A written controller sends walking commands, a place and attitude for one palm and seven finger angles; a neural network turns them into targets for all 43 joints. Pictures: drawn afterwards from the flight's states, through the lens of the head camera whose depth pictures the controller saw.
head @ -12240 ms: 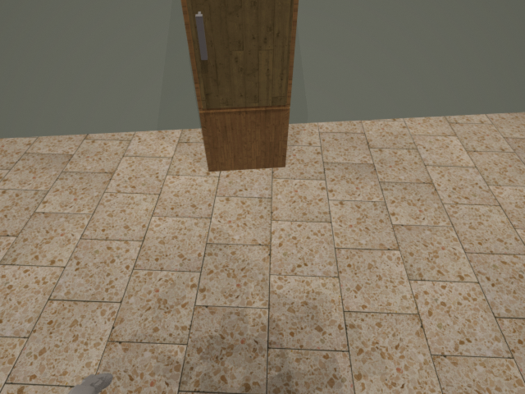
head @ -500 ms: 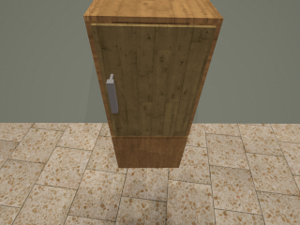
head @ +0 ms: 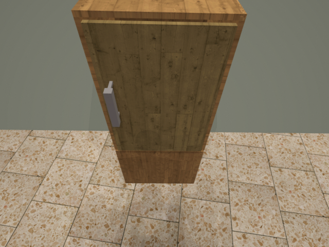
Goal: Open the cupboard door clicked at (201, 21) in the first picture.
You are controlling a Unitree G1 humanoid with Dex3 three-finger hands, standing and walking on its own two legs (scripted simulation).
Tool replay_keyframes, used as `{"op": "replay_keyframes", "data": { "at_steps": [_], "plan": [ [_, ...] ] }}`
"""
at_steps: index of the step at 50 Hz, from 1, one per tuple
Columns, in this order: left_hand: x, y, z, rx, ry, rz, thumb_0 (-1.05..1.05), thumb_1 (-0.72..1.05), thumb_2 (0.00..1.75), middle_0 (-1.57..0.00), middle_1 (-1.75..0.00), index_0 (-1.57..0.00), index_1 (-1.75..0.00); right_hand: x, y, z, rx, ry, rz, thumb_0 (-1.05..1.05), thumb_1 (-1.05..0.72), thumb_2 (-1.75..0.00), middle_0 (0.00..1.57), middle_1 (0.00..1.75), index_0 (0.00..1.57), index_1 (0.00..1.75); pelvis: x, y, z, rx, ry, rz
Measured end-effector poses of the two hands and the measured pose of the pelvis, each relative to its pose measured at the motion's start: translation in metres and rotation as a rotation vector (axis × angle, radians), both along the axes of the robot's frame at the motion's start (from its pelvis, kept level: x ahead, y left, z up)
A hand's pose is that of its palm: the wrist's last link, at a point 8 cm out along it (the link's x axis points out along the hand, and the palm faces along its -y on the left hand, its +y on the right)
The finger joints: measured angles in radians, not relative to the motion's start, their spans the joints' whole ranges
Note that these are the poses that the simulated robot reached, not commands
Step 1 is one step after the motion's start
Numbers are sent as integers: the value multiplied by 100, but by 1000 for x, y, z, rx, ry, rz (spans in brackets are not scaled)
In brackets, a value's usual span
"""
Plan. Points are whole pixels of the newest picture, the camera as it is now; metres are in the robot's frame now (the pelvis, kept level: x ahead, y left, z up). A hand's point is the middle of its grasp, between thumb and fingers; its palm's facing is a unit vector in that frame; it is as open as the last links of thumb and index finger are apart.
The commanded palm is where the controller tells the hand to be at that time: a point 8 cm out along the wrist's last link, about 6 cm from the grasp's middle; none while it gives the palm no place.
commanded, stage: come to a stop and stand still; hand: left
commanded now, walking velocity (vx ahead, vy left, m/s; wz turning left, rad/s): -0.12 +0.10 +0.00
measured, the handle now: (113, 104) +0.55 +0.20 -0.01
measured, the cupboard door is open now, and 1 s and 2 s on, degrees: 0 0 0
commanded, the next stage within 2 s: none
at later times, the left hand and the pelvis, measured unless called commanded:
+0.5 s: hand out of the picture +0.03 +0.20 -0.17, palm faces +0.00 -0.96 -0.28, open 7.3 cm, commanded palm none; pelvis -0.01 +0.00 +0.00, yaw -2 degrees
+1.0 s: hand out of the picture -0.07 +0.24 -0.17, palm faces +0.00 -0.98 -0.22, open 7.4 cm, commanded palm none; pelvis -0.08 +0.04 +0.01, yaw +0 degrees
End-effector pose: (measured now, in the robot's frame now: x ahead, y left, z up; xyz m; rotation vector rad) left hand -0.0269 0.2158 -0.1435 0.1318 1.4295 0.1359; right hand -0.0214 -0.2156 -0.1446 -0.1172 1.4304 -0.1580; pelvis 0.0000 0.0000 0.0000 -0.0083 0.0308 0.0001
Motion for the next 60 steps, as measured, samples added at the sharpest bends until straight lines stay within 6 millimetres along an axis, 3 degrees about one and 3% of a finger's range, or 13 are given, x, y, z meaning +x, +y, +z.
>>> {"op": "replay_keyframes", "data": {
  "at_steps": [6, 10, 15, 19, 29, 36, 41, 49, 55, 60],
  "plan": [
    [-1, -16, -9, -32, 46, 40, 0, 91, 90, -20, -30, -20, -30, 45, -9, 2, -41, -23, 36, 1, -93, -90, 20, 30, 20, 30, 20, -1, -3, -5, -16, 7],
    [13, -18, -7, -40, 52, 45, 0, 91, 90, -20, -30, -20, -30, 74, -11, 11, -65, -92, 35, 1, -93, -90, 20, 30, 20, 30, 27, 1, 2, 4, -18, 0],
    [39, -5, 0, 6, -12, 27, 1, 92, 90, -20, -30, -20, -30, 97, -11, 14, -60, -158, 46, 1, -92, -90, 20, 30, 20, 30, 23, 1, 6, 8, -12, -5],
    [51, 13, 4, 64, -68, 10, 1, 92, 90, -20, -30, -20, -30, 102, -11, 8, -43, -192, 48, 0, -91, -90, 20, 30, 20, 30, 14, -1, 2, 12, -3, -9],
    [55, 36, 6, 93, -197, -78, 0, 91, 90, -20, -30, -20, -30, 79, -2, 6, -24, -275, 23, 0, -91, -90, 20, 30, 20, 30, -18, 13, -7, -15, -41, -31],
    [48, 47, 4, 58, -261, -66, 0, 91, 90, -20, -30, -20, -30, 34, 14, 7, -42, -251, 47, 0, -91, -90, 20, 30, 20, 30, -42, 30, -8, -16, -75, -23],
    [21, 53, 8, 39, -226, -75, 0, 91, 90, -20, -30, -20, -30, 3, 19, 12, -47, -208, 44, 0, -92, -90, 20, 30, 20, 30, -58, 38, -2, -23, -60, -19],
    [-39, 67, 8, 44, -103, -40, 0, 91, 90, -20, -30, -20, -30, -37, 21, 16, -58, -121, 46, 0, -91, -90, 20, 30, 20, 30, -75, 44, 5, -25, -48, -4],
    [-79, 71, 8, 44, -30, -9, 0, 91, 90, -20, -30, -20, -30, -45, 20, 18, -67, -106, 55, 0, -91, -90, 20, 30, 20, 30, -84, 47, 7, -24, -57, 2],
    [-100, 69, 6, 30, 0, 1, 0, 91, 90, -20, -30, -20, -30, -41, 19, 21, -78, -131, 63, 0, -91, -90, 20, 30, 20, 30, -91, 49, 8, -24, -64, 3]
  ]
}}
